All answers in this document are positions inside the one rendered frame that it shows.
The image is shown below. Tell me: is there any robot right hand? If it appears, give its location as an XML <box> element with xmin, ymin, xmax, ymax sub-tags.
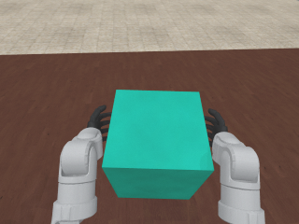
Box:
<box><xmin>204</xmin><ymin>108</ymin><xmax>228</xmax><ymax>147</ymax></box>

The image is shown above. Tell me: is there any right robot forearm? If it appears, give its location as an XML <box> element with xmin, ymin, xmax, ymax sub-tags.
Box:
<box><xmin>212</xmin><ymin>132</ymin><xmax>265</xmax><ymax>224</ymax></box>

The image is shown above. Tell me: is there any robot left hand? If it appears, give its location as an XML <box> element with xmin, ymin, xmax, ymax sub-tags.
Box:
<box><xmin>87</xmin><ymin>105</ymin><xmax>112</xmax><ymax>142</ymax></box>

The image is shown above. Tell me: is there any left robot forearm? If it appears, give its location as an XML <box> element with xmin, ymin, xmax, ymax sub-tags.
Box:
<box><xmin>50</xmin><ymin>127</ymin><xmax>104</xmax><ymax>224</ymax></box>

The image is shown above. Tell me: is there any carton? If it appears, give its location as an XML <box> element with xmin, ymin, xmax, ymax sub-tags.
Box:
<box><xmin>102</xmin><ymin>90</ymin><xmax>215</xmax><ymax>200</ymax></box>

